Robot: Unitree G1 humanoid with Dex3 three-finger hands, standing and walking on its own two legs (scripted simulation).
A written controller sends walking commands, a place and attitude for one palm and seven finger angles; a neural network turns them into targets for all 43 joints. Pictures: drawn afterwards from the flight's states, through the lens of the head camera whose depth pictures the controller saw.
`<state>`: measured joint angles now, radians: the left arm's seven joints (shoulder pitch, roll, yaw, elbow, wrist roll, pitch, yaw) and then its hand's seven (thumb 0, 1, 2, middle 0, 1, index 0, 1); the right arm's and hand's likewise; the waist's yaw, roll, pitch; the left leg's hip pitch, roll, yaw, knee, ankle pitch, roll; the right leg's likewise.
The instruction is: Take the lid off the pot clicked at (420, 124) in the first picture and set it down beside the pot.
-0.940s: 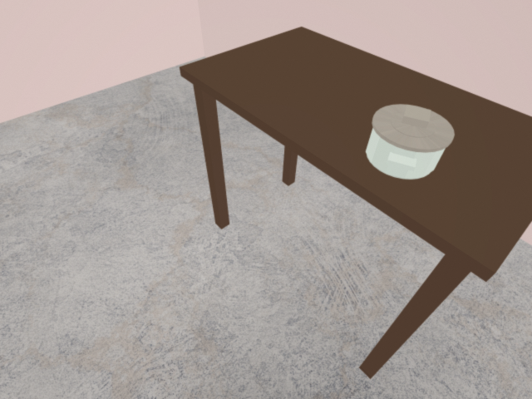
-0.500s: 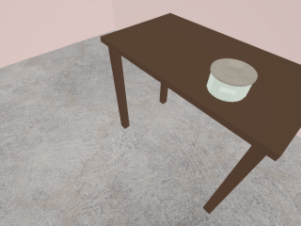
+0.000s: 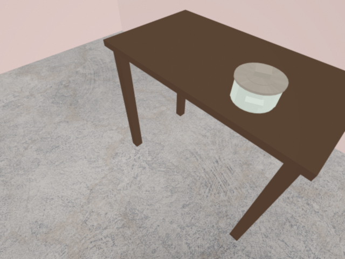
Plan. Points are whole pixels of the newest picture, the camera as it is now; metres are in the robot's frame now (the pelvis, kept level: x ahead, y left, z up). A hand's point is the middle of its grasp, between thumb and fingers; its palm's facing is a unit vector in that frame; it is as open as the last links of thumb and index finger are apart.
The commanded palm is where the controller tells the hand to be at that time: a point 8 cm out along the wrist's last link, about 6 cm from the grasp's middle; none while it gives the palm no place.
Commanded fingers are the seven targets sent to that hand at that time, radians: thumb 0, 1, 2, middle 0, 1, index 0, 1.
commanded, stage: turn to face it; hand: left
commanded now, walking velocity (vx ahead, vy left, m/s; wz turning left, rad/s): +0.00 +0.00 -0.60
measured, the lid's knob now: (263, 71) +0.62 -0.23 +0.12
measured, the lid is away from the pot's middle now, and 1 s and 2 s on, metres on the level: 0.00 0.00 0.00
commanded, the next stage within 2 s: take the last steps up to it in 1.10 s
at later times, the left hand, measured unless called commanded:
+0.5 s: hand out of the picture +0.06 +0.19 -0.17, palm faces -0.16 -0.96 -0.24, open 7.3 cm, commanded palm none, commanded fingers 0.00 0.90 0.90 -0.20 -0.30 -0.20 -0.30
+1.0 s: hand out of the picture +0.15 +0.13 -0.16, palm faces -0.50 -0.82 -0.27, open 7.3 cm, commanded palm none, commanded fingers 0.00 0.90 0.90 -0.20 -0.30 -0.20 -0.30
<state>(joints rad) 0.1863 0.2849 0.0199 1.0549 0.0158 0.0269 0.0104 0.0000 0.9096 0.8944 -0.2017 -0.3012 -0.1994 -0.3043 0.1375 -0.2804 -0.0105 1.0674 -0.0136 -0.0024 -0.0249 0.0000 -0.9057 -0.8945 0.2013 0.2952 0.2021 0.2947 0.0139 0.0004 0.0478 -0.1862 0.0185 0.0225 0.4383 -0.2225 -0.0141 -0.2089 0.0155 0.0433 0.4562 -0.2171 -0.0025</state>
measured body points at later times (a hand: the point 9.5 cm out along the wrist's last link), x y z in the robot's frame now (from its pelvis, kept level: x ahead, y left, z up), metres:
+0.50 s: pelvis -0.03 +0.00 +0.00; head +0.01 -0.01 +0.44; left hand +0.07 +0.24 -0.15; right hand +0.02 -0.27 -0.14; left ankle -0.01 +0.15 -0.71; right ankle +0.01 -0.11 -0.74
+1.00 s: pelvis -0.05 +0.01 -0.01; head -0.03 -0.02 +0.44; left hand +0.17 +0.18 -0.14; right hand -0.16 -0.24 -0.16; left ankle +0.00 +0.14 -0.69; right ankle -0.08 -0.10 -0.74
